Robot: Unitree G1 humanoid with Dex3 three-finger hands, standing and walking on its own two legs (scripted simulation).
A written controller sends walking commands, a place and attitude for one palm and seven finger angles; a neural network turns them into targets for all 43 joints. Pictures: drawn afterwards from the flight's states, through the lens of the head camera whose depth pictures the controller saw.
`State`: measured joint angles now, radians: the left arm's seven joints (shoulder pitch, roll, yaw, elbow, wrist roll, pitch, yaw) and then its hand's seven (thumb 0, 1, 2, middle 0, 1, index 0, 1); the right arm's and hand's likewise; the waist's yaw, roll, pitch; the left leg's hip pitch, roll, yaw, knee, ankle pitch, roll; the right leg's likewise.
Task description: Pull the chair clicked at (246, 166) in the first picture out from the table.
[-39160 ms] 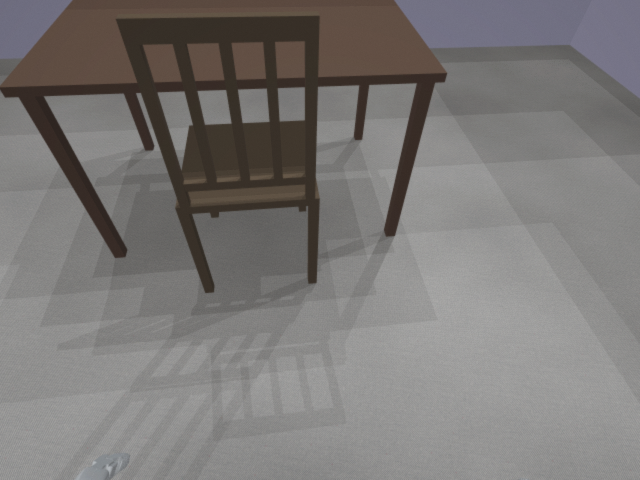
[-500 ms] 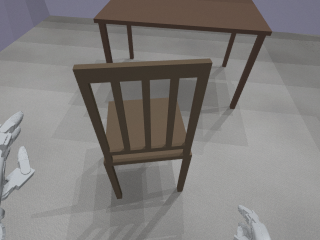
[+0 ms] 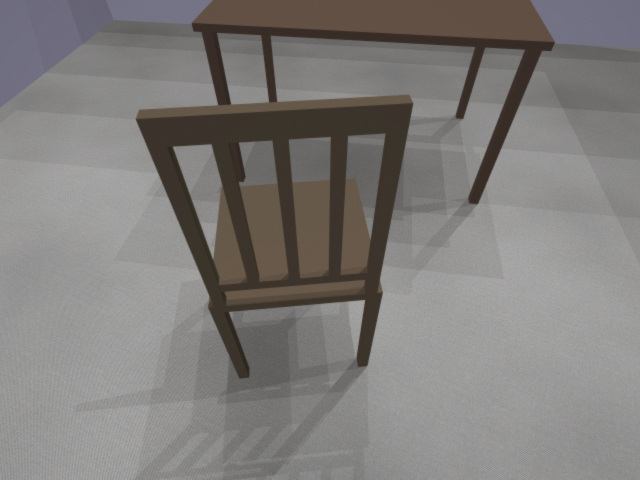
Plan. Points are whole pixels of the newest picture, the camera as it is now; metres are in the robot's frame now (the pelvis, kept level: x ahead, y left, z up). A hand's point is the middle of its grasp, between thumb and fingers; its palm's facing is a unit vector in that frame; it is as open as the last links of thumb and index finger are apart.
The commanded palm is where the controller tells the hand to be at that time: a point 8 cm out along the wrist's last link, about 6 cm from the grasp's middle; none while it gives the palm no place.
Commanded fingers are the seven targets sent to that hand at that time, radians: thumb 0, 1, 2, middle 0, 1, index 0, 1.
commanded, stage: let the arm hang, fingers relaxed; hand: left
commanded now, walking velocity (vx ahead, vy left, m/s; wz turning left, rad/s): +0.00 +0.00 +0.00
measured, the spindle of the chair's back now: (288, 218) +0.57 +0.10 -0.06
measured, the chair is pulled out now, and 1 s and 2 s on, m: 0.69 0.69 0.69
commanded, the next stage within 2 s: look to check the result in 0.56 s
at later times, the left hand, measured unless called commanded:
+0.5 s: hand out of the picture +0.02 +0.16 -0.17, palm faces +0.02 -0.98 -0.19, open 7.3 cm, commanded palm none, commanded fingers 0.00 0.90 0.90 -0.20 -0.30 -0.20 -0.30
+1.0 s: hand out of the picture +0.01 +0.16 -0.17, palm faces +0.02 -0.98 -0.18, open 7.4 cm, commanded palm none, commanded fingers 0.00 0.90 0.90 -0.20 -0.30 -0.20 -0.30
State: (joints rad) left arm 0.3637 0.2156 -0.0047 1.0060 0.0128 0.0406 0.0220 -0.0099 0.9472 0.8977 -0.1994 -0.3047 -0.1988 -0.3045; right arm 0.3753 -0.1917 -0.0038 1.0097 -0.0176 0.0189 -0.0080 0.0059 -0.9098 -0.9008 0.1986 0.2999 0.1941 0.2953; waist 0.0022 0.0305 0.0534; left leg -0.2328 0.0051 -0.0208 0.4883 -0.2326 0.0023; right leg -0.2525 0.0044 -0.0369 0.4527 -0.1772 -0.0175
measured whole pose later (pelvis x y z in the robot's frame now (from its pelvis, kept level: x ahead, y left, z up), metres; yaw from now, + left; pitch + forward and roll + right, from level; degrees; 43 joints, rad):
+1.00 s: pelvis +0.02 -0.01 +0.00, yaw +0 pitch -1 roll +0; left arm 0.31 0.13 -0.01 1.06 0.01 0.01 0.04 0.00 0.91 0.90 -0.20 -0.30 -0.20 -0.30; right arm 0.36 -0.12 0.01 1.07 -0.01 -0.01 -0.03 0.00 -0.91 -0.90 0.20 0.30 0.19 0.30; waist 0.00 0.01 0.05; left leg -0.20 0.01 -0.02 0.46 -0.24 -0.01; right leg -0.23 0.01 -0.03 0.45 -0.20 -0.03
